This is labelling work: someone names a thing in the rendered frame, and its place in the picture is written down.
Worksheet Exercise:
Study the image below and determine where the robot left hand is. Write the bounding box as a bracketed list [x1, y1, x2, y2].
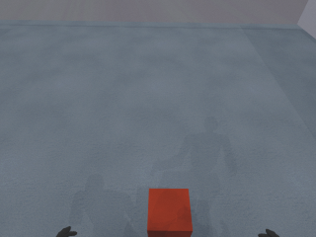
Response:
[56, 226, 77, 237]

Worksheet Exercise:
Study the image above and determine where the carton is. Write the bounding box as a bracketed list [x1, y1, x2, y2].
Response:
[147, 189, 193, 237]

